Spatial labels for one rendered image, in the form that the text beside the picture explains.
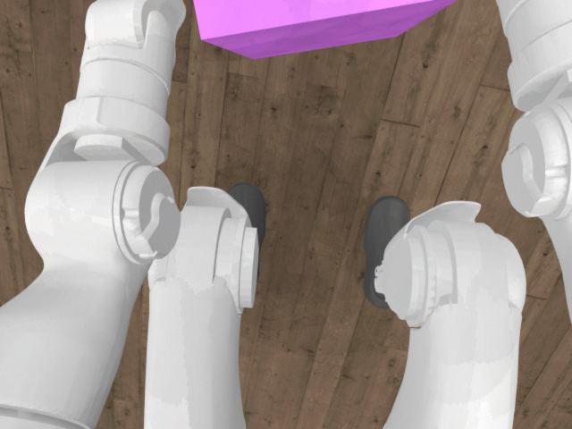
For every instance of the carton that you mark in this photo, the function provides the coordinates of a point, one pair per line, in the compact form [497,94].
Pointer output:
[264,28]

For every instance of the right robot forearm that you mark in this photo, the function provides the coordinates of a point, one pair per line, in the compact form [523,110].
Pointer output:
[539,33]

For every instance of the left robot forearm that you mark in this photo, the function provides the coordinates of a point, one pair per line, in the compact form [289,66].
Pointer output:
[125,81]

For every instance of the robot right shin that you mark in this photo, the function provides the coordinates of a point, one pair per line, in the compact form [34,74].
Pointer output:
[465,211]

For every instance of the right robot foot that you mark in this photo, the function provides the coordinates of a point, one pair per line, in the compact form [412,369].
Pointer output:
[386,216]

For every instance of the robot left upper arm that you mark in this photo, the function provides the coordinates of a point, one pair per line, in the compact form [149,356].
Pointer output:
[98,226]

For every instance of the robot right upper arm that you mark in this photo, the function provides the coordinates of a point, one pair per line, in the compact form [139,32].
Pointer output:
[537,175]

